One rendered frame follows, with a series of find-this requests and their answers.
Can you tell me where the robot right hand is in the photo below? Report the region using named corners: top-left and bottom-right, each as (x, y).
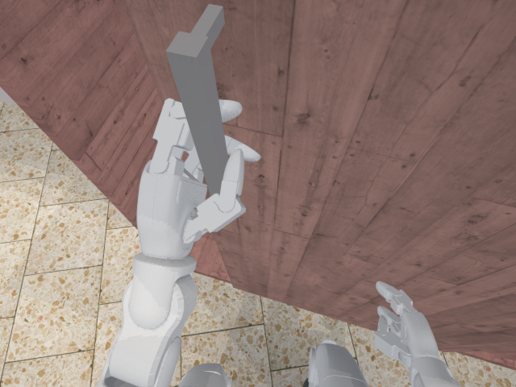
top-left (374, 281), bottom-right (440, 371)

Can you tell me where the robot left thigh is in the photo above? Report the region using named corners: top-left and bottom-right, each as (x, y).
top-left (178, 363), bottom-right (232, 387)

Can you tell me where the robot left hand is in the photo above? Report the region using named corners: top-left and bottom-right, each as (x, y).
top-left (137, 98), bottom-right (261, 260)

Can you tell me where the left robot forearm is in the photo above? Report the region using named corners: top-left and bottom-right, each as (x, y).
top-left (97, 252), bottom-right (198, 387)

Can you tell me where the robot right thigh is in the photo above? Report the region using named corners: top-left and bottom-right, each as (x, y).
top-left (308, 343), bottom-right (369, 387)

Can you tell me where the handle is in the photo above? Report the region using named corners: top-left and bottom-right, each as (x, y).
top-left (166, 4), bottom-right (228, 196)

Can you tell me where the right robot forearm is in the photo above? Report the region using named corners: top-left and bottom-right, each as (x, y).
top-left (410, 357), bottom-right (461, 387)

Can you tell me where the robot thigh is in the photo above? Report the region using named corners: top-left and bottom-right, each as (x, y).
top-left (308, 343), bottom-right (369, 387)
top-left (178, 363), bottom-right (232, 387)

